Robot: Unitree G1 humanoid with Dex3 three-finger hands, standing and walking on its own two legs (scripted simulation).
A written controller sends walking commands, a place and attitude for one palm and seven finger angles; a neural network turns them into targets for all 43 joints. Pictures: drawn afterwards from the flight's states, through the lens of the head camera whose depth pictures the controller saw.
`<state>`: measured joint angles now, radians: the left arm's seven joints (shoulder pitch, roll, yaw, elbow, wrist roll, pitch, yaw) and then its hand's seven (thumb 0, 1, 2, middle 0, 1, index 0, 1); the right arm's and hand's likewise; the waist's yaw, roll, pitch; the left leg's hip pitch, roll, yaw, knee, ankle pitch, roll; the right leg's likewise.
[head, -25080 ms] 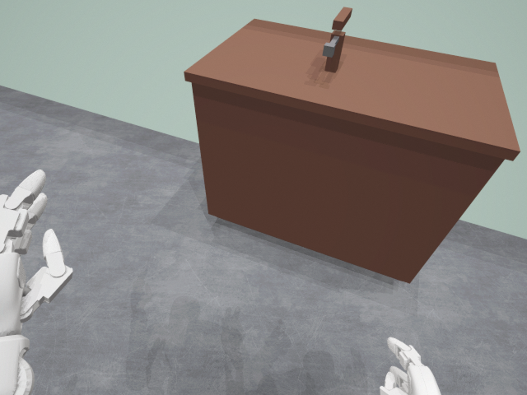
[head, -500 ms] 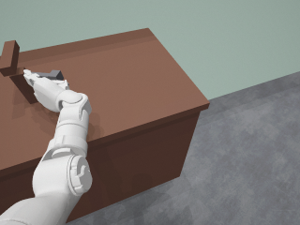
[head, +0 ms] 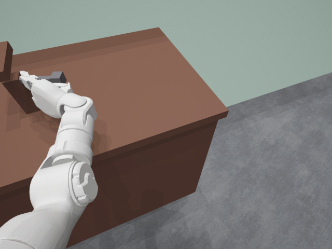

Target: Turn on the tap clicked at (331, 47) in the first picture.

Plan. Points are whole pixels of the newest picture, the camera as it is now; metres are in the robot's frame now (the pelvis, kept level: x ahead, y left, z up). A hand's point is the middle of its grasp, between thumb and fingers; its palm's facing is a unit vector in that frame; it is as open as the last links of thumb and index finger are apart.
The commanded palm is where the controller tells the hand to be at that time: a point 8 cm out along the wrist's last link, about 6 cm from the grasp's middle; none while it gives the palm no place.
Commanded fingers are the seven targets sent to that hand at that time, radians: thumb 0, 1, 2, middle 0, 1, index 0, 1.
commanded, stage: lift the hand up off the lever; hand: left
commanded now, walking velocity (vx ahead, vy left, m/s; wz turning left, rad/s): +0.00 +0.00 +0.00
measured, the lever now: (58, 79) +0.51 +0.26 +0.15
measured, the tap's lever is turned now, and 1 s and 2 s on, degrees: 69 74 74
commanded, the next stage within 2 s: none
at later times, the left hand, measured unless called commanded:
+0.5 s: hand (66, 82) +0.48 +0.23 +0.16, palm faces +0.82 -0.56 -0.10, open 7.8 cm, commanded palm +0.43 +0.24 +0.16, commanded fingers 0.00 0.90 0.90 -0.15 -0.15 -0.15 -0.15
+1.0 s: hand (61, 77) +0.47 +0.23 +0.18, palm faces +0.83 -0.55 -0.09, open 7.8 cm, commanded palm +0.42 +0.24 +0.18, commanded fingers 0.00 0.90 0.90 -0.15 -0.15 -0.15 -0.15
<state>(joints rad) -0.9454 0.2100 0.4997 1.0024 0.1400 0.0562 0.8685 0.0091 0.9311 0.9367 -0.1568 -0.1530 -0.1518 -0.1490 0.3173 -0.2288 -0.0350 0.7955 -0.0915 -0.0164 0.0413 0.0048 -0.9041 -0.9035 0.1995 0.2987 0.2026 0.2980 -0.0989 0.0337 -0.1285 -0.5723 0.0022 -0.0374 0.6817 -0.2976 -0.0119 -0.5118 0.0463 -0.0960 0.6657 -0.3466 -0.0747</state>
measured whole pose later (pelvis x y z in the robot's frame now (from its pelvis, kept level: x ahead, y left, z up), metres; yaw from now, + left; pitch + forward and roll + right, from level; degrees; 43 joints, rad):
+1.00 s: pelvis +0.02 +0.00 +0.01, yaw +0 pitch +7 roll +0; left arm -0.86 0.15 0.46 0.76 0.09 0.23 0.84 0.02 0.90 0.90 -0.16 -0.15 -0.16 -0.15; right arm 0.27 -0.22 -0.04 0.80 -0.07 -0.02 0.02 0.01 -0.90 -0.90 0.20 0.30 0.20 0.30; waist -0.05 0.04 -0.11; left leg -0.43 0.00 -0.03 0.58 -0.28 -0.01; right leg -0.37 0.04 -0.08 0.57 -0.33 -0.07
